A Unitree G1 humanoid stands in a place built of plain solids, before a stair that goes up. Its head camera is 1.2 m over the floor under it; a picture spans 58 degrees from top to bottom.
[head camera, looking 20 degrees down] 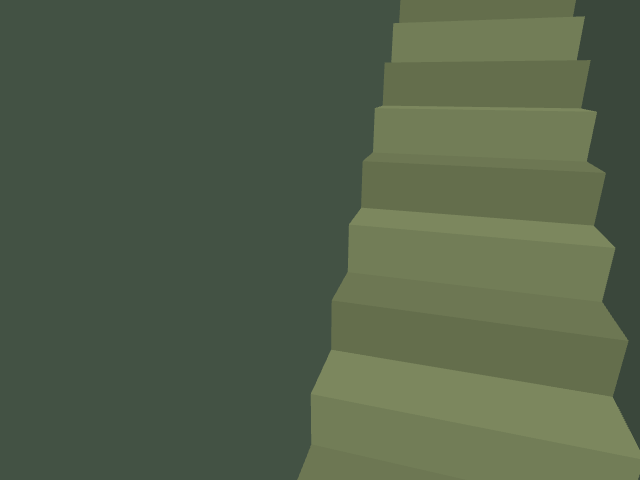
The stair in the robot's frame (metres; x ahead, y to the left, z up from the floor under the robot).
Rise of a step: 0.18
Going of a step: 0.23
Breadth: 0.82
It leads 16 degrees to the right of straight ahead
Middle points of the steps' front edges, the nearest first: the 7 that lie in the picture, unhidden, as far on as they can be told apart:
0.90 -0.37 0.37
1.11 -0.43 0.55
1.33 -0.49 0.73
1.55 -0.56 0.92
1.76 -0.62 1.10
1.98 -0.68 1.28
2.20 -0.75 1.47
